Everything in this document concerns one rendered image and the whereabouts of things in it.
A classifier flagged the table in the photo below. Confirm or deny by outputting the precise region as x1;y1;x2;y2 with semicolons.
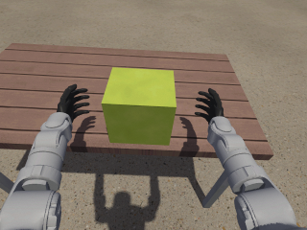
0;43;274;208

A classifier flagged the robot right upper arm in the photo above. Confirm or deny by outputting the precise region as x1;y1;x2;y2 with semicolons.
234;187;307;230

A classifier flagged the carton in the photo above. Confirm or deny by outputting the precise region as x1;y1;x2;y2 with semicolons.
101;67;177;146

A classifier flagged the robot left upper arm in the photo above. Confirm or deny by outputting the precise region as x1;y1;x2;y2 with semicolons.
0;190;61;230

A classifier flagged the robot right hand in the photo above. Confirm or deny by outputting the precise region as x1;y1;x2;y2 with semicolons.
195;88;224;124

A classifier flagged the robot left forearm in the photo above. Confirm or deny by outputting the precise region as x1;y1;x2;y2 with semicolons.
0;112;73;224

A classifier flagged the robot left hand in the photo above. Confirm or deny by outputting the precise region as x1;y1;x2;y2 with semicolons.
57;84;90;123

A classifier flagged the robot right forearm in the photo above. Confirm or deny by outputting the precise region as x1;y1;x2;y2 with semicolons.
207;116;296;224

